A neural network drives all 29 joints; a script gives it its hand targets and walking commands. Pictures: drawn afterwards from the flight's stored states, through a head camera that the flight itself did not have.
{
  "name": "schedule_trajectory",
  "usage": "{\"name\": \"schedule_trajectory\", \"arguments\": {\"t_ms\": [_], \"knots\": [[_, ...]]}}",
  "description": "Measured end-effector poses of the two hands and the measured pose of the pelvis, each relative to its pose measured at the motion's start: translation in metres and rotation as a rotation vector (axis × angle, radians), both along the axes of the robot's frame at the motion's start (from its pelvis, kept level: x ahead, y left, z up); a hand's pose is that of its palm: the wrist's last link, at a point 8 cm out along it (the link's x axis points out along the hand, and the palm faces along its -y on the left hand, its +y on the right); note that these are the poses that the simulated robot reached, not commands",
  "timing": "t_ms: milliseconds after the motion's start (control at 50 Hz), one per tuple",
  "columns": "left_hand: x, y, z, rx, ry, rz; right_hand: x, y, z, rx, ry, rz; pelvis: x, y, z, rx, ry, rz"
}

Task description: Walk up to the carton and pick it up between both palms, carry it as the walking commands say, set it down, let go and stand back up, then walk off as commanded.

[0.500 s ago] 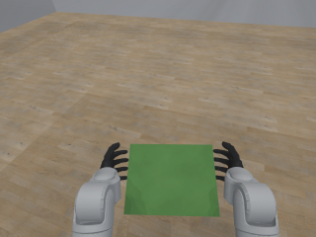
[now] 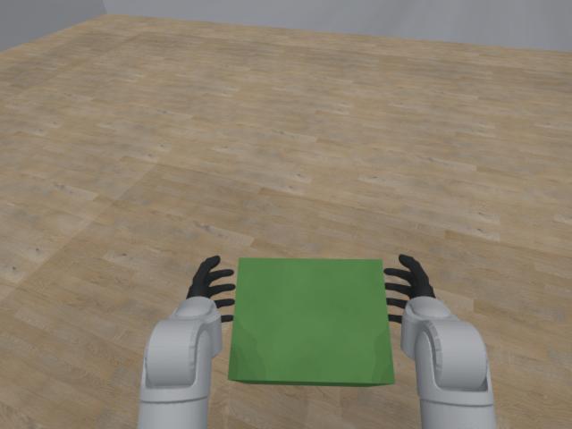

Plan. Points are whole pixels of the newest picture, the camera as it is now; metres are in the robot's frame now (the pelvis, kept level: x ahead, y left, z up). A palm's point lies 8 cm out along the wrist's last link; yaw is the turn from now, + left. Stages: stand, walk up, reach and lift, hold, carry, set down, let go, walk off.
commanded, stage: carry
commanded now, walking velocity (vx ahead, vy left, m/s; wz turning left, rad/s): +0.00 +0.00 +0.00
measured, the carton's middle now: (308, 328) +0.30 +0.00 -0.02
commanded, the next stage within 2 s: hold in 0.68 s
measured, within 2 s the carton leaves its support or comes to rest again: neither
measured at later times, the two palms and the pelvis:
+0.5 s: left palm (212, 310) +0.28 +0.13 +0.06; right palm (420, 307) +0.29 -0.15 +0.06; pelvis +0.01 -0.01 +0.00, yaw +1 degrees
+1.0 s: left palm (204, 314) +0.29 +0.15 +0.04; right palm (408, 324) +0.28 -0.14 +0.04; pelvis +0.00 +0.01 +0.00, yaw -10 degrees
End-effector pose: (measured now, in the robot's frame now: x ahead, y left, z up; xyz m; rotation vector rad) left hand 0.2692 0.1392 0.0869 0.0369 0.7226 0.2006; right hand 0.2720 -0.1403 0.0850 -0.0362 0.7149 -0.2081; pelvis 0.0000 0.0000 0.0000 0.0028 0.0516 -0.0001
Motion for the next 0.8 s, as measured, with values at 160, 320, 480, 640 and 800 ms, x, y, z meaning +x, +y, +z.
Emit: {"name": "schedule_trajectory", "arguments": {"t_ms": [160, 320, 480, 640, 800], "knots": [[0.009, -0.003, -0.014, -0.006, 0.002, 0.0, 0.01, -0.005, -0.013, 0.005, 0.001, 0.013, 0.002, -0.006, -0.001, 0.0, 0.002, 0.005], [0.013, -0.005, -0.02, -0.009, -0.023, 0.004, 0.017, -0.007, -0.019, 0.009, -0.025, 0.025, 0.005, -0.01, -0.001, 0.0, 0.004, 0.011], [0.013, -0.007, -0.022, -0.009, -0.032, 0.002, 0.018, -0.01, -0.022, 0.013, -0.034, 0.031, 0.007, -0.013, -0.001, 0.001, 0.001, 0.014], [0.014, -0.01, -0.024, -0.008, -0.033, -0.003, 0.018, -0.013, -0.023, 0.014, -0.036, 0.033, 0.008, -0.016, -0.001, 0.001, -0.003, 0.016], [0.008, -0.016, -0.057, -0.016, 0.008, -0.097, 0.0, -0.022, -0.059, -0.052, 0.034, 0.052, 0.012, -0.013, 0.005, 0.005, -0.094, -0.065]]}}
